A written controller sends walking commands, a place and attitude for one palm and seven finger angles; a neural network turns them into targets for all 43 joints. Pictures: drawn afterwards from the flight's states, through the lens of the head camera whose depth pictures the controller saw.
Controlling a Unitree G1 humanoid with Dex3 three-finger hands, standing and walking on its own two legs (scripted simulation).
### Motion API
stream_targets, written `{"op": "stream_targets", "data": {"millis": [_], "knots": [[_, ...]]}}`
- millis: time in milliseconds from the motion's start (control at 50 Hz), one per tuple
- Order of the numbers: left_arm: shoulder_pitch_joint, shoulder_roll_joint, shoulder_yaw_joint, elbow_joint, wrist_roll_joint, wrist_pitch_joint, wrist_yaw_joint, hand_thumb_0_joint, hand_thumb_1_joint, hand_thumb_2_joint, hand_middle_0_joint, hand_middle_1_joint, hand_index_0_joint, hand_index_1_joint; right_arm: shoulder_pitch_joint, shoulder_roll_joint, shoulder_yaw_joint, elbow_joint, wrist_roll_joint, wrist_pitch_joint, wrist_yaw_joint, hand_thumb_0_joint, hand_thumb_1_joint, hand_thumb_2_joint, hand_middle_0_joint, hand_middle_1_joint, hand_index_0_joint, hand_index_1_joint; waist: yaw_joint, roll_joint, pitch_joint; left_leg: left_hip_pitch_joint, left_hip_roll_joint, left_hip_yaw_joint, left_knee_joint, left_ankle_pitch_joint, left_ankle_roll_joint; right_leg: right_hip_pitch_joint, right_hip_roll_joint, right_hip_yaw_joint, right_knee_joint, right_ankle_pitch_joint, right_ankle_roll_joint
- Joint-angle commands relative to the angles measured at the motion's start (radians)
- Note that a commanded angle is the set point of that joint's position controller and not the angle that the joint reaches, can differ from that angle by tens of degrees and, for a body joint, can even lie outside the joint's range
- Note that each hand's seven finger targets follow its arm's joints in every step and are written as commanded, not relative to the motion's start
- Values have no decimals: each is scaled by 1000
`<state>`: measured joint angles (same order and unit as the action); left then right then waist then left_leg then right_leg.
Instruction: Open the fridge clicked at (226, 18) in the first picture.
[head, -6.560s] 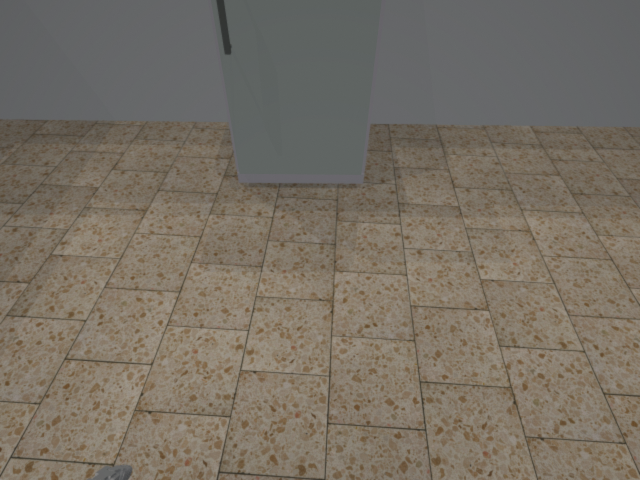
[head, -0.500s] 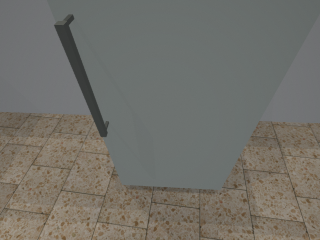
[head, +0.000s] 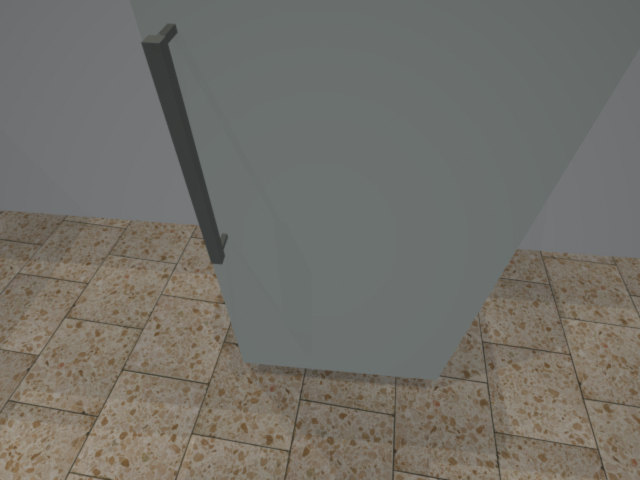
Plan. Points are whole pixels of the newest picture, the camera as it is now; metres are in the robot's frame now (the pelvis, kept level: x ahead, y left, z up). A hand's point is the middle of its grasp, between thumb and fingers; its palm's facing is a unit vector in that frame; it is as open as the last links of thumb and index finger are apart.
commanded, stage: come to a stop and stand still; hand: left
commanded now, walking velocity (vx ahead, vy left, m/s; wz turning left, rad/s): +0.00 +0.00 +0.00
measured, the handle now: (198, 168) +0.52 +0.23 +0.10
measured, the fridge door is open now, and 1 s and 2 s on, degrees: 0 0 0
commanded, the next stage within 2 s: look again from close up in 0.54 s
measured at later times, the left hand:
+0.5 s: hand out of the picture +0.03 +0.20 -0.17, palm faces +0.03 -0.97 -0.24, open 7.3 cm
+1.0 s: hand out of the picture +0.01 +0.17 -0.18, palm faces +0.04 -0.98 -0.19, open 7.3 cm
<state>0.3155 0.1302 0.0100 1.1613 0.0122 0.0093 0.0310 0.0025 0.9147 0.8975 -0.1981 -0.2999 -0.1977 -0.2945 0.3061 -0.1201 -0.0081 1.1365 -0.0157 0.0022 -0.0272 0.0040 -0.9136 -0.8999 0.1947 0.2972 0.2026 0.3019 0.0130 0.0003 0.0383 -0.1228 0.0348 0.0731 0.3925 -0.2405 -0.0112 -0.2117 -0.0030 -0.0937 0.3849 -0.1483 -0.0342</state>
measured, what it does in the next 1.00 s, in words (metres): stands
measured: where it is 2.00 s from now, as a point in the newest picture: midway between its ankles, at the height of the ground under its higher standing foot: outside the picture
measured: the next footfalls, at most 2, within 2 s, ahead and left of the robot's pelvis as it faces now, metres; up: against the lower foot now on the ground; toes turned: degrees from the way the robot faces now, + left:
none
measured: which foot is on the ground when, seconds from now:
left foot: down 0.00-1.00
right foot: down 0.00-1.00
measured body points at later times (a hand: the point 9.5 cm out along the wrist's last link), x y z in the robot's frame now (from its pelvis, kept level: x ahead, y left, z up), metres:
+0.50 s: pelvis +0.01 +0.03 -0.01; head +0.00 +0.00 +0.44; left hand +0.02 +0.25 -0.15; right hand -0.01 -0.17 -0.18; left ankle -0.02 +0.12 -0.74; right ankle +0.04 -0.09 -0.74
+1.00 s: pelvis +0.02 +0.01 +0.00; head +0.03 +0.00 +0.45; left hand +0.01 +0.22 -0.16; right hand +0.02 -0.20 -0.17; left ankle -0.02 +0.12 -0.74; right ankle +0.04 -0.09 -0.74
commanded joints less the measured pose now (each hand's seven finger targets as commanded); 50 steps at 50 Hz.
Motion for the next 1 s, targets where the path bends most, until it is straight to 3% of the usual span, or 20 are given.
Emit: {"op": "stream_targets", "data": {"millis": [0,20,40,60,80,100,140,160,260,460,540,840,980], "knots": [[29,92,13,-37,-4,-21,5,0,900,900,-200,-300,-200,-300,88,-74,-8,-9,3,-8,-9,0,-900,-900,200,300,200,300,-14,-5,56,-89,71,-67,-97,-45,24,-9,-115,149,-112,-130,15],[35,90,12,-37,-3,-22,6,0,900,900,-200,-300,-200,-300,91,-74,-7,-10,5,-9,-10,0,-900,-900,200,300,200,300,-12,-1,51,-84,74,-71,-100,-34,26,-4,-115,144,-108,-110,14],[120,116,0,-15,13,-51,45,0,900,900,-200,-300,-200,-300,-31,-121,-5,-74,4,-35,6,0,-900,-900,200,300,200,300,33,23,65,-168,82,-15,104,8,-3,24,-167,164,-23,279,27],[92,165,8,-48,5,-59,33,0,900,900,-200,-300,-200,-300,47,-66,-8,-100,7,-18,7,0,-900,-900,200,300,200,300,-29,16,-59,-114,23,-45,125,-127,0,15,-215,232,-78,-19,-22],[46,149,10,-61,6,-59,24,0,900,900,-200,-300,-200,-300,89,-62,-6,-82,2,-21,7,0,-900,-900,200,300,200,300,-46,55,-44,-72,26,-53,86,-82,13,-63,-196,220,-83,-232,-48],[36,137,9,-70,7,-58,19,0,900,900,-200,-300,-200,-300,129,-61,-2,-77,0,-26,10,0,-900,-900,200,300,200,300,-56,58,-58,-64,32,-59,69,-40,21,-89,-164,188,-61,-258,-46],[17,106,2,-77,3,-56,13,0,900,900,-200,-300,-200,-300,143,-64,1,-81,-5,-34,9,0,-900,-900,200,300,200,300,-47,80,-17,-113,60,-93,13,-24,32,-83,-123,141,-4,-197,-31],[20,94,-2,-78,2,-51,10,0,900,900,-200,-300,-200,-300,132,-71,3,-90,-2,-34,5,0,-900,-900,200,300,200,300,-37,64,33,-170,72,-115,-25,-56,41,-71,-106,130,6,-189,-24],[39,75,-9,-69,0,-45,4,0,900,900,-200,-300,-200,-300,123,-94,10,-101,0,-45,0,0,-900,-900,200,300,200,300,-11,9,98,-231,79,-135,-96,-54,51,-10,-93,103,45,-78,-12],[21,91,-2,-81,-3,-41,6,0,900,900,-200,-300,-200,-300,124,-101,15,-73,0,-48,-3,0,-900,-900,200,300,200,300,-10,-16,60,-148,70,-110,-90,59,50,27,-108,102,46,8,-6],[18,95,0,-77,-2,-41,6,0,900,900,-200,-300,-200,-300,111,-102,15,-60,0,-48,-5,0,-900,-900,200,300,200,300,-9,6,45,-119,70,-100,-83,94,49,35,-113,104,48,37,-6],[28,101,1,-53,0,-44,7,0,900,900,-200,-300,-200,-300,80,-103,12,-33,3,-41,-9,0,-900,-900,200,300,200,300,-13,1,24,-67,69,-82,-63,120,39,54,-125,112,22,107,-12],[26,103,1,-51,0,-43,7,0,900,900,-200,-300,-200,-300,69,-95,13,-25,3,-35,-9,0,-900,-900,200,300,200,300,-12,2,50,-78,67,-78,-69,78,34,45,-126,121,-4,68,-15]]}}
